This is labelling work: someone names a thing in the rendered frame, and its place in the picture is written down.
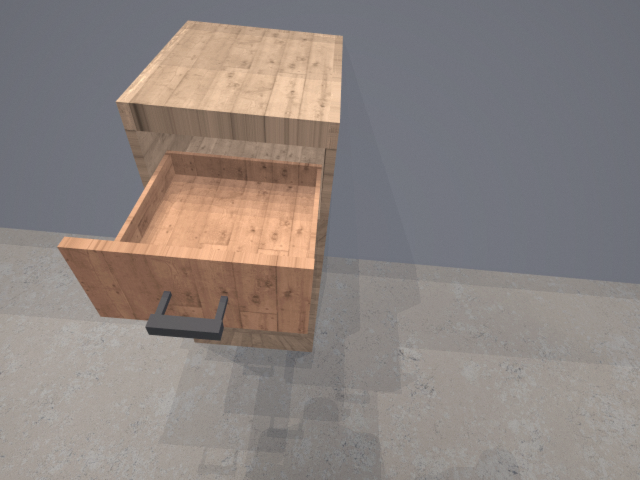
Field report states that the handle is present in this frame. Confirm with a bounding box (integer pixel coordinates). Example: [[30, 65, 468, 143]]
[[145, 291, 228, 341]]

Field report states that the cabinet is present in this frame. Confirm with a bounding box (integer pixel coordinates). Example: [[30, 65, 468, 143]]
[[116, 21, 343, 352]]

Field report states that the drawer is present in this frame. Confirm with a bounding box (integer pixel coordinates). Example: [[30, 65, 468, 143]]
[[57, 150, 322, 334]]

